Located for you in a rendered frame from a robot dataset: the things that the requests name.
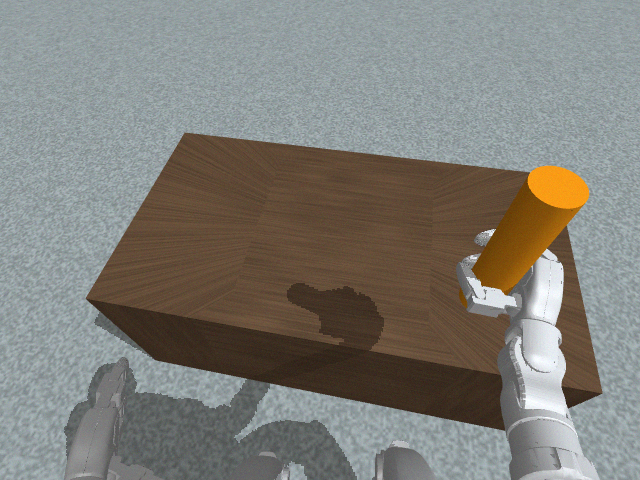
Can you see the left robot hand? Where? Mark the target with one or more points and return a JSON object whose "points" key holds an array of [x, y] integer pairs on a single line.
{"points": [[94, 451]]}

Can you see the right robot hand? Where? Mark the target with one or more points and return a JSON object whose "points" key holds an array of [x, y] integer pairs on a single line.
{"points": [[538, 295]]}

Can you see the right robot arm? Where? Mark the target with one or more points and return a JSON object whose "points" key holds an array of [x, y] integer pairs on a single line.
{"points": [[543, 441]]}

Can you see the can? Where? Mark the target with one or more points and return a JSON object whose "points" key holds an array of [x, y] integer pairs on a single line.
{"points": [[547, 201]]}

